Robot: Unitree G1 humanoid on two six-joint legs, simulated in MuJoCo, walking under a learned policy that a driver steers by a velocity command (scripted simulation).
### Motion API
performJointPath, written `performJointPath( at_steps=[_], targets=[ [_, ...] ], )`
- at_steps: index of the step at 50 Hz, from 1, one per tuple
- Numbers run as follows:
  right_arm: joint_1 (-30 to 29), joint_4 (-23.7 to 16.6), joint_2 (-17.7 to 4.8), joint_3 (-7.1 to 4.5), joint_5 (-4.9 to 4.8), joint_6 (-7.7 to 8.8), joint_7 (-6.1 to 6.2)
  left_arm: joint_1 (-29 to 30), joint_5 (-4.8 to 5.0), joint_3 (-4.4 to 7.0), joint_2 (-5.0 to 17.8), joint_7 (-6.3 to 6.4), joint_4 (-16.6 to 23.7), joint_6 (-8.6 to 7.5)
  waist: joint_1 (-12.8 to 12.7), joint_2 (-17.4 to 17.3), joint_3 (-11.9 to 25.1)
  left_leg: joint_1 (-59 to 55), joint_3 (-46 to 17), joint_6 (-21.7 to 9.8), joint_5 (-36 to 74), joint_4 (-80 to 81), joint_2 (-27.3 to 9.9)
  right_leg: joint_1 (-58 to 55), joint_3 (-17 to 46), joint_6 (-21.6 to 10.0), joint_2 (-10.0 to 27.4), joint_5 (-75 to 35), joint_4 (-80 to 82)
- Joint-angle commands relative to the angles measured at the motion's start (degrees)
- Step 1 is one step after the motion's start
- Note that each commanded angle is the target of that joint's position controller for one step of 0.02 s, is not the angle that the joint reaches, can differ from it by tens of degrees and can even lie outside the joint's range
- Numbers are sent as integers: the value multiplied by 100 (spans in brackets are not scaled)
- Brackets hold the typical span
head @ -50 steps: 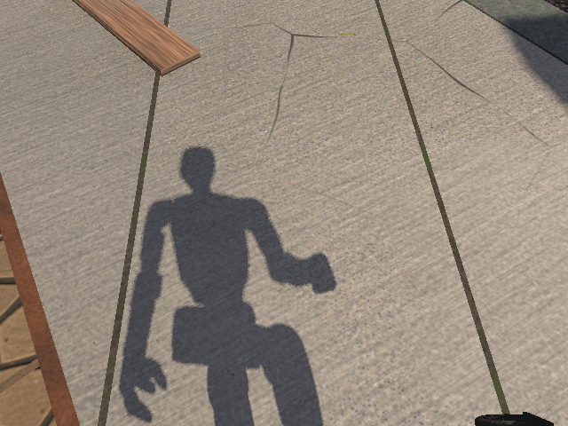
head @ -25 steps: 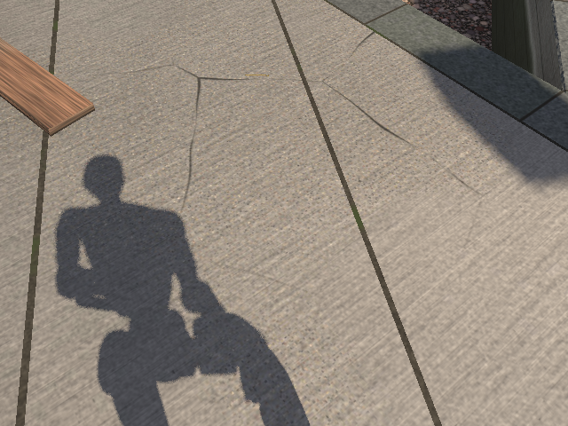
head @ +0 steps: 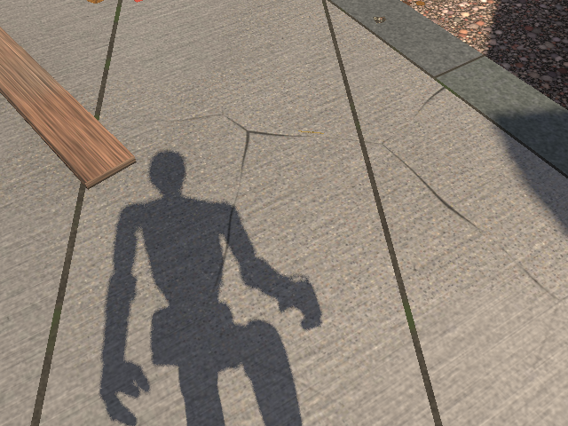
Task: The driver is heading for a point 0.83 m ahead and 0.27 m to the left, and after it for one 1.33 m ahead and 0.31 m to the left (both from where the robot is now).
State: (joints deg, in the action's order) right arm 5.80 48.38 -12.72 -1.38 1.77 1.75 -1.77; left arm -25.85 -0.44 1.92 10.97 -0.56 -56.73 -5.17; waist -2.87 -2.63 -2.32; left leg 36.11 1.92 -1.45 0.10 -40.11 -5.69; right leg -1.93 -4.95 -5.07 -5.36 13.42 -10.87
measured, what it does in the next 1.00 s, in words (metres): walks ahead, turning left: left foot, then right foot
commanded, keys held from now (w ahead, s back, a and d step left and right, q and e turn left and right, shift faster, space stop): w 0.12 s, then w+q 0.88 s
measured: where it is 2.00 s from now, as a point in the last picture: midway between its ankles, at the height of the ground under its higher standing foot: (206, 298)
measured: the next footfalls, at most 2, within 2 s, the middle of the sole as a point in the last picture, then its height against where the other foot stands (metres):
left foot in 0.14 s outside the picture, level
right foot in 0.68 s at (338, 391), level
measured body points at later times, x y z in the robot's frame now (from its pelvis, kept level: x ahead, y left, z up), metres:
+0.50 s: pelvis +0.27 +0.04 +0.00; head +0.30 +0.06 +0.45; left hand +0.42 +0.30 -0.11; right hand +0.25 -0.22 -0.13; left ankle +0.22 +0.10 -0.74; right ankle +0.44 -0.11 -0.69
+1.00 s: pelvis +0.53 +0.05 +0.00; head +0.56 +0.05 +0.45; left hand +0.42 +0.29 -0.13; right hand +0.78 -0.13 -0.12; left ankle +0.57 +0.21 -0.67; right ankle +0.53 -0.06 -0.74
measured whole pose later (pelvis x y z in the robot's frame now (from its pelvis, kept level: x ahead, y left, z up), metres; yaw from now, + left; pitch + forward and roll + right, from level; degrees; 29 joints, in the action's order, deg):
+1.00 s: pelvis +0.53 +0.05 +0.00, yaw +26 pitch +1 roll -1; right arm 8.2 46.8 -16.3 -4.3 2.0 -0.1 -3.4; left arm -21.6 -1.2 3.1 13.4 0.2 -51.9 -5.4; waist -1.9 -2.8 -2.0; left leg 37.6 -0.7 -2.7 -6.8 -55.5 -3.1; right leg 3.3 -10.9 -2.0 -0.2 13.0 -15.6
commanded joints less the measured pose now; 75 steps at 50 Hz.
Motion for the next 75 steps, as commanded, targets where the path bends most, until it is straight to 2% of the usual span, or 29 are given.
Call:
performJointPath(
  at_steps=[1,5,7,8,9,10,12,14,18,28,31,33,34,35,36,38,40,45,51,55,58,60,61,62,63,65,67,70,75],
  targets=[
    [-750,-500,-282,-24,-13,90,15,-423,-40,135,789,67,44,-40,-74,604,-356,0,213,-92,6,434,210,-4,728,-601,1667,-2607,201],
    [-406,-435,-417,-98,-6,177,68,-269,-96,162,915,153,-63,9,237,679,-182,-811,312,-436,-898,928,563,-452,645,-484,1828,-4346,-660],
    [1237,124,-668,-246,59,281,169,-83,-72,157,954,150,-53,40,936,516,715,-2889,321,-761,-775,1382,732,70,281,-284,1527,-4622,-2509],
    [2299,327,-1148,-382,190,311,237,-65,-32,99,783,147,160,28,1253,-40,1488,-4384,-1141,-1111,-1202,1383,-558,1259,-1,-156,1240,-2635,-4269],
    [2375,389,-1560,-494,140,259,221,-720,135,38,315,59,209,23,860,-1293,1954,-5627,-4083,-2052,-1331,2130,-1901,3347,5,83,81,1611,-6195],
    [1864,334,-1219,-447,-92,180,168,-177,-45,173,849,78,209,41,802,-301,1409,-5219,-3997,-1858,-1618,2365,-1511,3971,680,5,452,1427,-6474],
    [1088,259,-696,-311,-115,197,121,617,-56,166,744,29,469,-54,485,112,338,-3792,-2585,-1535,-621,2629,-1029,3899,664,35,881,471,-5927],
    [1026,384,-447,-238,-145,256,154,585,-184,145,586,-9,491,72,157,8,160,-3025,-1890,-1285,95,2815,-562,3336,646,224,1057,302,-5386],
    [1380,519,-772,-326,-177,324,197,1077,-214,133,525,-69,746,255,104,-7,30,-2623,-1620,-1394,181,3085,-325,3418,471,561,1074,27,-4662],
    [2285,611,-852,-380,-83,233,223,3165,-77,57,628,-57,1608,228,775,-128,-152,-3396,-1877,-1165,773,2641,-227,3759,507,714,799,-1121,-2610],
    [2010,488,-1021,-447,-54,211,285,2837,-55,98,802,-37,1640,145,515,-229,-69,-3348,-2062,-931,1122,2201,-282,2903,601,554,673,-719,-2047],
    [1748,399,-1112,-485,-80,238,243,1660,-71,212,1035,52,1308,42,-26,12,432,-2931,-1898,-705,1689,1003,65,1190,499,347,482,-555,-1518],
    [1719,274,-897,-439,-137,282,194,797,-188,319,1398,137,1180,-39,-356,522,1108,-2304,-1549,-570,901,-397,498,-82,1254,105,1282,57,-1339],
    [2036,52,-329,-327,-302,294,197,336,-325,416,1905,201,1233,-18,-291,1596,1789,-785,-861,-386,-2157,-2026,1242,-1455,3321,-231,2831,875,-929],
    [2370,47,-645,-383,-212,240,211,626,-237,442,1872,183,1218,93,46,2034,1915,-85,-759,-418,-3115,-2863,1175,-1187,4848,-652,3189,1333,-399],
    [1803,169,-717,-392,-52,132,150,1410,-139,218,871,128,1382,117,208,547,457,-2,-752,-389,-2177,-2999,556,301,3154,-476,2613,1333,-237],
    [1544,84,-589,-391,35,37,51,1382,-142,160,718,143,1258,56,324,812,145,-261,-663,-285,-1856,-2626,307,885,1976,-258,2191,44,-52],
    [888,-217,-458,-332,39,-152,-114,876,-46,209,797,83,978,-143,347,781,146,221,-506,-170,-1186,-2443,200,690,834,-330,2112,-1598,115],
    [-338,-688,-311,-175,15,-117,-266,540,-70,231,883,96,774,-121,154,753,-177,107,-40,-135,-109,-626,173,648,-177,-246,1955,-1903,247],
    [-872,-931,-389,-150,55,-119,-306,185,-72,280,1073,153,601,-36,29,742,-324,-168,348,-368,-521,177,280,129,-510,-172,2145,-2400,52],
    [-616,-911,-510,-207,106,-124,-240,59,-79,322,1285,197,495,104,188,866,-61,-878,667,-680,-1376,502,741,-297,-853,-83,2188,-4630,-1008],
    [787,-492,-750,-362,147,-41,-132,109,-53,322,1383,198,527,216,795,660,762,-2632,637,-1001,-1381,1068,1158,150,-1072,43,2082,-4867,-3101],
    [1706,-266,-1227,-533,194,-19,-26,86,-85,266,1209,177,715,223,1136,46,1446,-4147,-711,-1308,-2130,1318,227,1411,-1079,238,1940,-2895,-4850],
    [1480,-411,-1839,-647,70,-53,51,15,-68,150,609,33,1187,181,672,-1256,1792,-5619,-3780,-2083,-2207,1879,-1371,3960,-668,608,780,1993,-6696],
    [1659,-466,-1632,-597,-28,-116,123,745,-76,255,1134,49,1246,147,1026,-187,1618,-5362,-4001,-2004,-992,2338,-1527,4462,320,580,792,1654,-6970],
    [1052,-311,-968,-396,-90,-19,196,675,81,157,848,67,1079,88,490,257,598,-3961,-2002,-1631,2375,2163,-1129,3911,405,498,1213,747,-6219],
    [609,-290,-592,-242,-130,113,205,209,-85,138,747,71,797,289,66,214,478,-3095,-1061,-1209,3213,2314,-736,3026,491,528,1288,720,-5634],
    [718,-103,-705,-209,-104,248,202,-11,-61,163,657,-7,622,478,-67,43,460,-2758,-420,-992,3910,2504,-567,2669,533,530,979,318,-5269],
    [736,28,-629,-120,-108,226,311,642,-77,171,628,0,741,529,94,-210,197,-2973,304,-592,3624,2557,-400,3037,432,483,819,-588,-4248]
  ],
)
